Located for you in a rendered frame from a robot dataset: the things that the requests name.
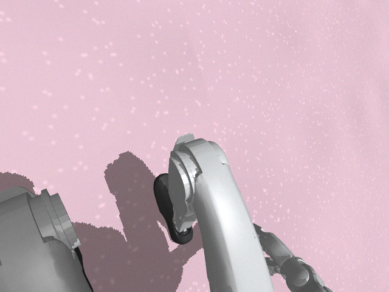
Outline right robot hand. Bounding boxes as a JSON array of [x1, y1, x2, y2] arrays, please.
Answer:
[[253, 223, 295, 276]]

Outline right robot arm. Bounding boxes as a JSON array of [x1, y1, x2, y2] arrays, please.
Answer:
[[280, 257, 333, 292]]

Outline right robot foot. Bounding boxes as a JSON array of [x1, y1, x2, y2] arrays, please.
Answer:
[[153, 173, 193, 245]]

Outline left robot foot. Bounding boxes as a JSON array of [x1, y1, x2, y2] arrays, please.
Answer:
[[74, 247, 94, 292]]

